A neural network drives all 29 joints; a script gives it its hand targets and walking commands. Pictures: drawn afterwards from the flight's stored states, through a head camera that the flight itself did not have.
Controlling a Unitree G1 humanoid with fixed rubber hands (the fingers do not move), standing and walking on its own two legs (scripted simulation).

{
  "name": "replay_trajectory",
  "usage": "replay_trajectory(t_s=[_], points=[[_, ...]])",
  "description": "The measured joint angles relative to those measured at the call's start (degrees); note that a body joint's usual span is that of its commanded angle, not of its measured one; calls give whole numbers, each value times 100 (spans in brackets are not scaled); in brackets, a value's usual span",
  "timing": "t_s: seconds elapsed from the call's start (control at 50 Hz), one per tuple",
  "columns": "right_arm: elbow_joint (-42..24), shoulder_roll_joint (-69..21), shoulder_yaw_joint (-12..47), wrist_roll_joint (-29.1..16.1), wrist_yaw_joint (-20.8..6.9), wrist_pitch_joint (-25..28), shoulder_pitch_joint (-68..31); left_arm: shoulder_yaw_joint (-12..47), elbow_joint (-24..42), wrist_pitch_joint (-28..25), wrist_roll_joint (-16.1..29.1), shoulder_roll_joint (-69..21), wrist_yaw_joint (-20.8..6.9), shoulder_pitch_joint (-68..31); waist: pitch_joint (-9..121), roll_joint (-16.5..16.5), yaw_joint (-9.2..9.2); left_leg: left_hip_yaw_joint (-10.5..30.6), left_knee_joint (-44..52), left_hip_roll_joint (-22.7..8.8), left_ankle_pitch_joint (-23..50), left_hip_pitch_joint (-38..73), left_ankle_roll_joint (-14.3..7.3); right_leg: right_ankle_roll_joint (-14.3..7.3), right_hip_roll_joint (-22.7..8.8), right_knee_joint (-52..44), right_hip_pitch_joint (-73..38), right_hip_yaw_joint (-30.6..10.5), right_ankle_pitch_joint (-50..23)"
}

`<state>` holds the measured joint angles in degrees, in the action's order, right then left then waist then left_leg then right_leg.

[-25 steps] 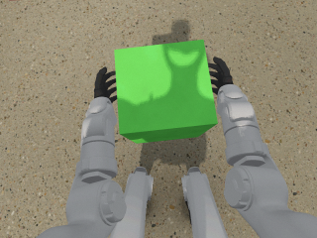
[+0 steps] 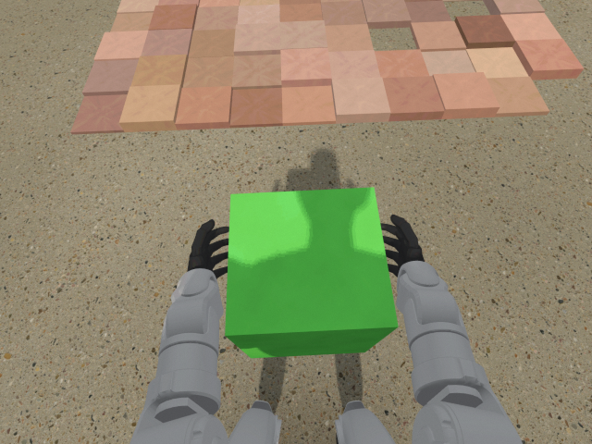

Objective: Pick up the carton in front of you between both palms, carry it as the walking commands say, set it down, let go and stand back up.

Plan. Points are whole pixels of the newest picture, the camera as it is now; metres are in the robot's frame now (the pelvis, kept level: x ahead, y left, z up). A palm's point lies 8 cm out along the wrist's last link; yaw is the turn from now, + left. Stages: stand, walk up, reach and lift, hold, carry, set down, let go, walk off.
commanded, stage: reach and lift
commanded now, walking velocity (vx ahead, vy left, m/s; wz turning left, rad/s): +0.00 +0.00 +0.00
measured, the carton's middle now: (305, 282) +0.37 +0.01 -0.10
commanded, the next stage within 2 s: hold in 1.38 s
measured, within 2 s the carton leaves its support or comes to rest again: neither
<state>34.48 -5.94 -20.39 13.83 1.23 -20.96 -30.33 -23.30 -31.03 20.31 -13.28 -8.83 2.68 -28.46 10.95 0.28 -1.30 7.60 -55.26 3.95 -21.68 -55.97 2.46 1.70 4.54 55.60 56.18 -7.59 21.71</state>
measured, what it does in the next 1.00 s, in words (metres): rises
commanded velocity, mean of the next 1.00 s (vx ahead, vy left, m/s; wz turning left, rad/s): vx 0.00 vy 0.00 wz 0.00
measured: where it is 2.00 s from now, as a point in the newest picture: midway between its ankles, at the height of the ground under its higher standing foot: outside the picture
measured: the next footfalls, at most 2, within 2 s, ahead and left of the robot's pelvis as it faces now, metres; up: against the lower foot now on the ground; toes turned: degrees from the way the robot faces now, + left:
none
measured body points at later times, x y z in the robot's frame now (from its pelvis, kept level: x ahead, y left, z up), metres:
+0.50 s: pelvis +0.03 +0.01 +0.07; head -0.01 +0.01 +0.52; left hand +0.33 +0.16 +0.09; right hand +0.33 -0.15 +0.08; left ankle +0.04 +0.14 -0.67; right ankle +0.04 -0.13 -0.67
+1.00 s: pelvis +0.02 +0.00 +0.07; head +0.00 +0.00 +0.52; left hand +0.33 +0.16 +0.10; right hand +0.33 -0.15 +0.09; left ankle +0.04 +0.14 -0.67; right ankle +0.04 -0.13 -0.67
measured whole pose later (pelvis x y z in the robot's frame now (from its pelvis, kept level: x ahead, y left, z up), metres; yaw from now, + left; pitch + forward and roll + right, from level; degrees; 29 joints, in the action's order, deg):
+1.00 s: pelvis +0.02 +0.00 +0.07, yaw +0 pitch -3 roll +0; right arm 20.5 -9.3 -15.6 17.1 0.1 -37.0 -17.4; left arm -16.5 -20.4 36.1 -17.3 -9.4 -0.4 -17.8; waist 0.6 0.0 -0.3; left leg 8.0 -23.9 1.9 -11.9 -8.6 1.2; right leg 0.9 2.3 24.0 8.6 -8.0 12.0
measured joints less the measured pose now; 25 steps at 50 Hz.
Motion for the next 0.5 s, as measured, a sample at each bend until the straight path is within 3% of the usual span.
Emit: replay_trajectory(t_s=[0.2, 0.38, 0.5], points=[[-504, -174, 272, -33, -6, -269, 972, 390, 408, 280, 1, -86, -42, 905, -198, -10, 66, 32, 1516, -84, 408, 2058, -90, -29, -110, -1555, -2079, -60, -417], [-1185, -260, 624, -40, 58, -949, 1623, 862, 880, 955, 18, 28, -108, 1402, -433, -19, 111, 56, 2656, -149, 754, 3804, -141, -49, -204, -2723, -3842, -80, -770], [-1141, -274, 558, 187, -38, -1355, 1528, 805, 795, 1341, -238, -1, -198, 1282, -606, -35, 116, 47, 2934, -160, 861, 4408, -155, -55, -233, -2987, -4438, -87, -870]])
